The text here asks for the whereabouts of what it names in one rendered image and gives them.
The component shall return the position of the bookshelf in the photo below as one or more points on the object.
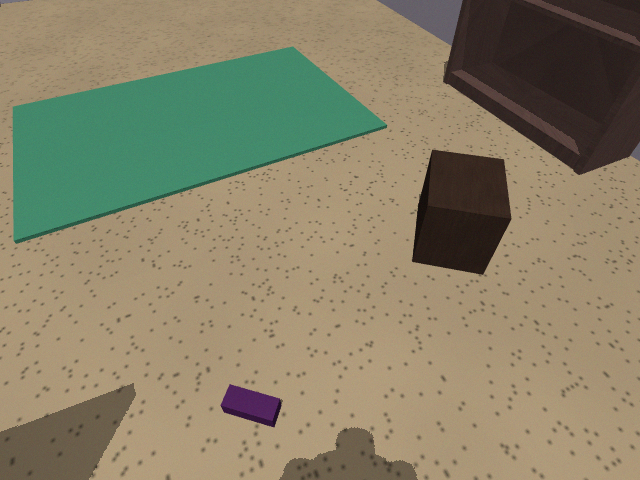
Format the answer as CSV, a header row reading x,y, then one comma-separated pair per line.
x,y
563,73

